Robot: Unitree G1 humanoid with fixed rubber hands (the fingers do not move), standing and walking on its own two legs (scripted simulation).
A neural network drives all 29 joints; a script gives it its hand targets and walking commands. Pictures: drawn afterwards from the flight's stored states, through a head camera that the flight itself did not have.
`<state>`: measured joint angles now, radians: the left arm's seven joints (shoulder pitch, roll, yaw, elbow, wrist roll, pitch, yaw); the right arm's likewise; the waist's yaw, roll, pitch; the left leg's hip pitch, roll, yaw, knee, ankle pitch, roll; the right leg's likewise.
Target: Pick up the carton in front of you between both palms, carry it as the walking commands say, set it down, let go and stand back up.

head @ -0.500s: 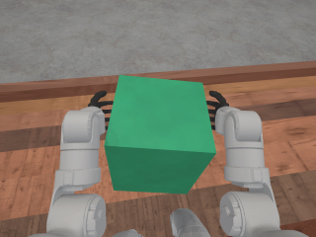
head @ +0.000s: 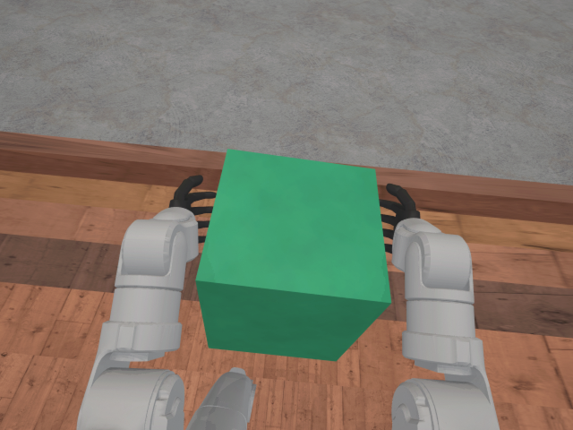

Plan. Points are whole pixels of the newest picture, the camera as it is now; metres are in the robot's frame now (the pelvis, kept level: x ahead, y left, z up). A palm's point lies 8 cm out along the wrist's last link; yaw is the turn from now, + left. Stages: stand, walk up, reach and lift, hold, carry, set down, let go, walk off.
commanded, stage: carry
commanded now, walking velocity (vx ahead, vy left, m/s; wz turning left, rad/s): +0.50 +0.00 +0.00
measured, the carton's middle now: (286, 264) +0.34 +0.04 +0.00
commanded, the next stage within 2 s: none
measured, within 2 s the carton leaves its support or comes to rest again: neither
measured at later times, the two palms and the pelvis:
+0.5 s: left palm (256, 124) +0.72 +0.16 -0.07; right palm (385, 144) +0.70 -0.14 -0.05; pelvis +0.36 +0.05 -0.14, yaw +1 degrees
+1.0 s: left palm (262, 74) +1.10 +0.21 -0.17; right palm (353, 88) +1.10 -0.09 -0.18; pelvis +0.75 +0.05 -0.30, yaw +0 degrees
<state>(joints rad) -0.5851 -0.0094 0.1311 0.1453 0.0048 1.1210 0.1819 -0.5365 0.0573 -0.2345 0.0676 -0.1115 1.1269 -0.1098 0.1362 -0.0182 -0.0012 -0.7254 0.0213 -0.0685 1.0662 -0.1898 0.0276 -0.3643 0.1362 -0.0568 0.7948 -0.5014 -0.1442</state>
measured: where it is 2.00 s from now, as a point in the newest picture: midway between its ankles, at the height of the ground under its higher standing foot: (301, 205)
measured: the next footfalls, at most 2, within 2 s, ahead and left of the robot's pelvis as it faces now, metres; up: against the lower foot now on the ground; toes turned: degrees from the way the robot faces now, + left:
left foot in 0.16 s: +0.27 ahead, +0.11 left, -0.11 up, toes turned +1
right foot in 0.56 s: +0.58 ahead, -0.02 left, -0.22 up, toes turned +0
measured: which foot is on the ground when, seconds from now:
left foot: up 0.00-0.14, down 0.16-0.58, up 0.60-0.96, down 0.98-1.00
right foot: down 0.00-0.18, up 0.20-0.54, down 0.56-0.98, up 1.00-1.00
